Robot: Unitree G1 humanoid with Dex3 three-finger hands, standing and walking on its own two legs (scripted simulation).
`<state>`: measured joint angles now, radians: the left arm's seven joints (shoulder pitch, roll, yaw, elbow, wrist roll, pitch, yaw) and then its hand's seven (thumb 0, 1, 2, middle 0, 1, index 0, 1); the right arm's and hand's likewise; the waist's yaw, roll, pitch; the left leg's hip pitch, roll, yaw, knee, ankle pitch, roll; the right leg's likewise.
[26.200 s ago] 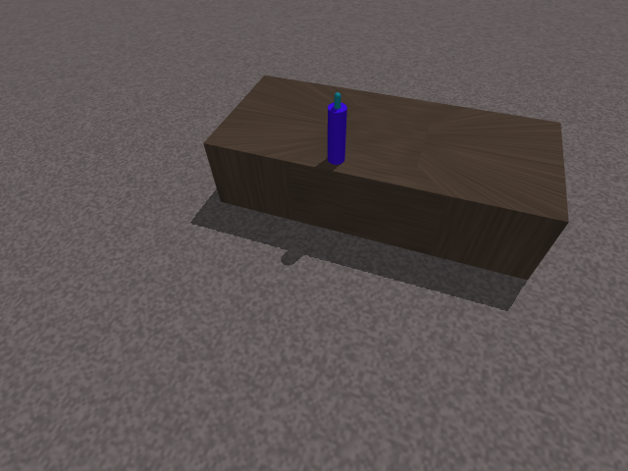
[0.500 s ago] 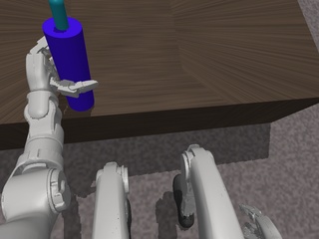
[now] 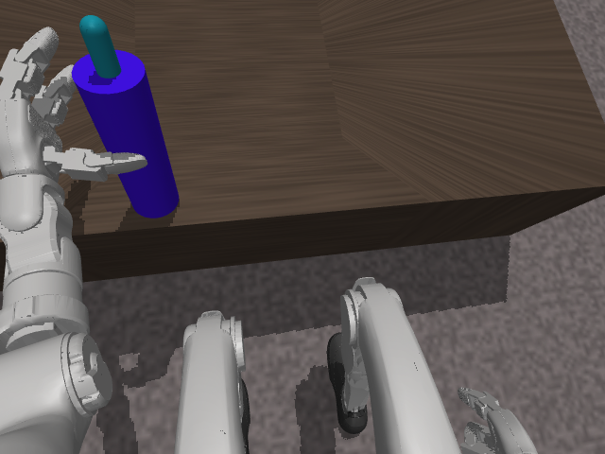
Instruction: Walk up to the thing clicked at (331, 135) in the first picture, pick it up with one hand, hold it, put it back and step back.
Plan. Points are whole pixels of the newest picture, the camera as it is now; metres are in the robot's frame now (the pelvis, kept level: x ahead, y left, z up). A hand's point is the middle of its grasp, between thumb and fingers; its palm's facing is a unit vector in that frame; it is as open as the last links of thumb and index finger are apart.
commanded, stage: withdraw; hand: left
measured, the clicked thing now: (131, 132) +0.51 +0.16 +0.00
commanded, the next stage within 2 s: rise in 0.02 s
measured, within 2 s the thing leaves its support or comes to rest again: rests again in 0.20 s
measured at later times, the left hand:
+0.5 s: hand out of the picture +0.49 +0.31 +0.15, palm faces +0.27 -0.89 -0.38, open 17.0 cm
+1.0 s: hand out of the picture +0.33 +0.21 +0.18, palm faces +0.12 -0.94 -0.31, open 16.9 cm
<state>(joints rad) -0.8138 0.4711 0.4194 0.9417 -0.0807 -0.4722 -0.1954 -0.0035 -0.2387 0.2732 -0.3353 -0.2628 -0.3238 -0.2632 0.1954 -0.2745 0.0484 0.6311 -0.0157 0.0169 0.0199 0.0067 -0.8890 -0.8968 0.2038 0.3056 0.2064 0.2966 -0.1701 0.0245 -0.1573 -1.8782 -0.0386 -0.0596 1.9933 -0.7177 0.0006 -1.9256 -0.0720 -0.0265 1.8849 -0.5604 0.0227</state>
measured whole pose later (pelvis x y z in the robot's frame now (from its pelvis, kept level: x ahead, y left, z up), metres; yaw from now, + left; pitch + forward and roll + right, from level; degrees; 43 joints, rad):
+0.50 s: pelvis +0.04 +0.00 +0.17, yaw +0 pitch +24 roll -3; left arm -0.73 0.64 0.35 1.11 0.09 -0.09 0.03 -0.01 -0.45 0.10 -0.08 -0.06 -0.08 -0.06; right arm 0.29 -0.25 0.04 0.65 0.02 0.06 -0.05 0.01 -0.89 -0.90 0.20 0.31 0.21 0.30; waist -0.13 -0.01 -0.13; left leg -1.21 0.01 -0.06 1.38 -0.59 0.00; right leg -1.25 -0.03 -0.05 1.27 -0.45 0.02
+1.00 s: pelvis +0.08 +0.00 +0.26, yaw +0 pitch +10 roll -2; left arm 0.10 0.27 0.06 0.44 -0.02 0.10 0.13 0.00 -0.43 0.12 -0.07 -0.08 -0.07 -0.07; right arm 0.26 -0.22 0.02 0.55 0.05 0.01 -0.11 0.01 -0.90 -0.90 0.20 0.31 0.21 0.30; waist -0.04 0.01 -0.10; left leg -0.58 0.02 -0.03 0.91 -0.49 0.00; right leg -0.64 -0.02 -0.03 0.84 -0.37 0.02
